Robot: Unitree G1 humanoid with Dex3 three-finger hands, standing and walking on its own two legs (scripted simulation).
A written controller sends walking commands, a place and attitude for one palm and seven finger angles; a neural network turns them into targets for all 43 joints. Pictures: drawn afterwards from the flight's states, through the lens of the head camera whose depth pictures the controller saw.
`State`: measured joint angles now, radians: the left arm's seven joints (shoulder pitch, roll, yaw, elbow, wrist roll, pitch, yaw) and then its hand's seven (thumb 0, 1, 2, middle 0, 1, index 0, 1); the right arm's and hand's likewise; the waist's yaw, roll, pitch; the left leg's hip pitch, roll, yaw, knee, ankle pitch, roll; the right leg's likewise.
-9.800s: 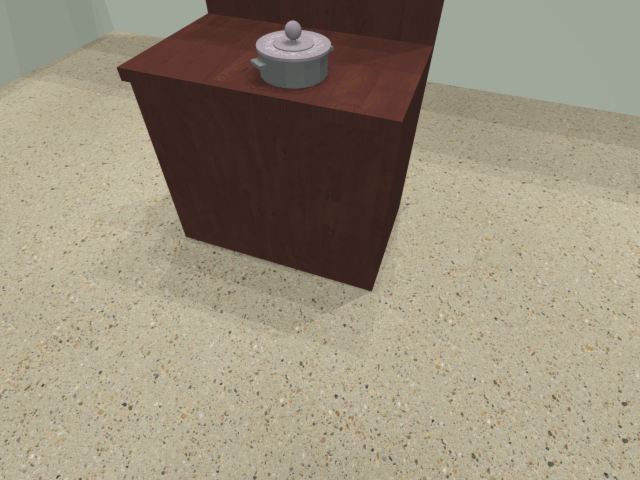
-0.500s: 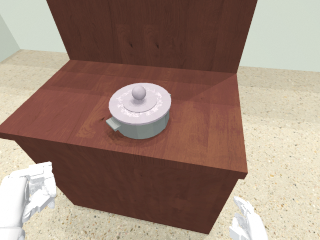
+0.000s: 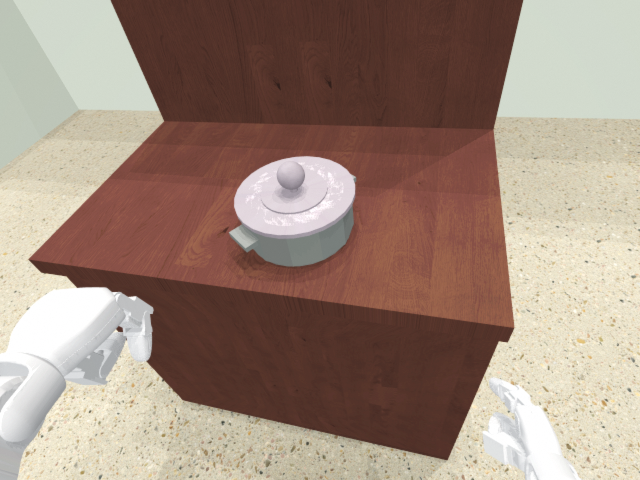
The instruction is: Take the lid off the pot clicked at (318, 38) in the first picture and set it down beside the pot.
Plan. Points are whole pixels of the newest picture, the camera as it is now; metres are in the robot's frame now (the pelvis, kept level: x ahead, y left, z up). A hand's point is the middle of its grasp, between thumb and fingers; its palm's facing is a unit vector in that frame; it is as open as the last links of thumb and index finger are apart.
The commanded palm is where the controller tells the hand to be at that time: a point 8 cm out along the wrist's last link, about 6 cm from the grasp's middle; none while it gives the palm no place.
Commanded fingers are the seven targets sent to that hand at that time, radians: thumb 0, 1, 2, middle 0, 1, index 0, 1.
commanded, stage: reach forward and open the fingers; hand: left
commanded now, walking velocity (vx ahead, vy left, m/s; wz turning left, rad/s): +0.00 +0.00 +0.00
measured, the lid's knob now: (290, 175) +0.54 +0.11 +0.10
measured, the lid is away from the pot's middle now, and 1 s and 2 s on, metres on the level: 0.00 0.00 0.00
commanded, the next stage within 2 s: move the open hand above the knob in 0.64 s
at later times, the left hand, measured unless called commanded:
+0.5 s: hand (74, 289) +0.26 +0.29 +0.17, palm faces -0.06 -0.03 -1.00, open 9.7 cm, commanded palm +0.23 +0.28 +0.24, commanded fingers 0.00 -0.35 1.50 -0.83 -0.08 -0.83 -0.08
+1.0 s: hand (107, 260) +0.29 +0.26 +0.18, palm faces -0.06 +0.06 -1.00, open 10.2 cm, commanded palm +0.28 +0.25 +0.25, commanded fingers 0.00 -0.36 1.55 -0.84 -0.08 -0.84 -0.08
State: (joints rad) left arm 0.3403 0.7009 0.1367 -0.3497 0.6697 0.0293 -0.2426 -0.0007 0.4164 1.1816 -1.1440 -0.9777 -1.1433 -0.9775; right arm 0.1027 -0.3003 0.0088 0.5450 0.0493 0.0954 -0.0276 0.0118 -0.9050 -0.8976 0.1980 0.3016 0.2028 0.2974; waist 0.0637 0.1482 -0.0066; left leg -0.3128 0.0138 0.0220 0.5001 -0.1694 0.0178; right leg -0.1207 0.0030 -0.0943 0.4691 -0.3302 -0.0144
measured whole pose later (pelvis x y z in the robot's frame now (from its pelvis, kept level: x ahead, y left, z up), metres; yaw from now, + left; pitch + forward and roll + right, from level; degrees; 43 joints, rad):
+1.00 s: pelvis -0.06 +0.04 -0.01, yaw +3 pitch -4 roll -2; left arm -0.53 0.67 -0.18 0.09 0.81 0.03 -0.38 0.00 -0.35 1.54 -0.86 -0.08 -0.85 -0.08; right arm 0.08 -0.26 0.05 0.62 0.04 0.04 -0.01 0.01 -0.90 -0.90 0.20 0.30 0.20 0.30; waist 0.06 0.11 0.06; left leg -0.34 -0.06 -0.01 0.46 -0.06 0.06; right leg -0.18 -0.01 -0.04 0.54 -0.29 0.00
